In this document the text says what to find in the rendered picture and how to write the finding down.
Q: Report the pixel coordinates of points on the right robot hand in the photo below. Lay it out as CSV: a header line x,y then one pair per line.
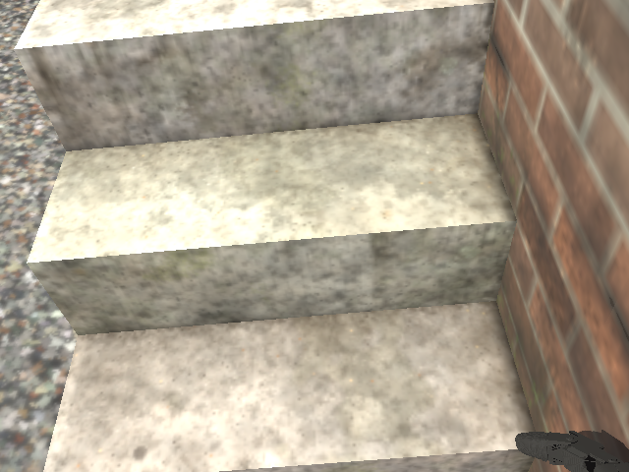
x,y
576,452

